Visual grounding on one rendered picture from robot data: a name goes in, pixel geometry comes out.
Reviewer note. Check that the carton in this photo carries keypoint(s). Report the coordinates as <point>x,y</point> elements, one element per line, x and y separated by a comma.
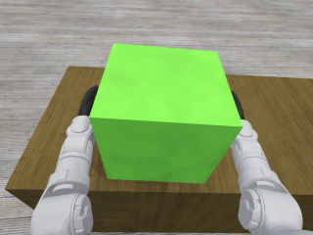
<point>163,114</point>

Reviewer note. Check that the robot right forearm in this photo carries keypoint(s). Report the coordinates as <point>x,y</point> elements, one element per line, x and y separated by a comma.
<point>251,164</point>

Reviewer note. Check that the robot right upper arm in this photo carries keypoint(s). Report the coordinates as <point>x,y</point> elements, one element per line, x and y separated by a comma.
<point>267,212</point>

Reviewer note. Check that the pedestal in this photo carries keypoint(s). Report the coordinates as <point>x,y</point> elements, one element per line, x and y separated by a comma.
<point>280,111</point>

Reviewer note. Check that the robot right hand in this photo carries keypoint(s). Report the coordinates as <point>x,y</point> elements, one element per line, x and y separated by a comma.
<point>238,105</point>

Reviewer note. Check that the robot left forearm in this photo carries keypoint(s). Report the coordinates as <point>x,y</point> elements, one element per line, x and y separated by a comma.
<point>72,171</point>

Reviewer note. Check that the robot left hand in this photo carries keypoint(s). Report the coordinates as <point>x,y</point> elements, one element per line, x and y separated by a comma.
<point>88,101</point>

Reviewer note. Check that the robot left upper arm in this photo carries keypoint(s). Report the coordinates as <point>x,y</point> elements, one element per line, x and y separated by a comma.
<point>68,214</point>

